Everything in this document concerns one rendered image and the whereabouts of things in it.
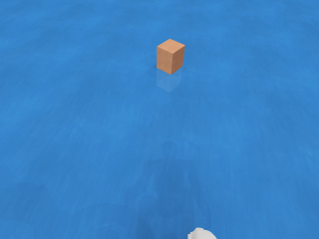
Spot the robot right thigh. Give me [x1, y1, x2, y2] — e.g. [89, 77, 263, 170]
[187, 229, 216, 239]

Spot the carton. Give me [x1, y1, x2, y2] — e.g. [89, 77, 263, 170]
[157, 39, 185, 75]

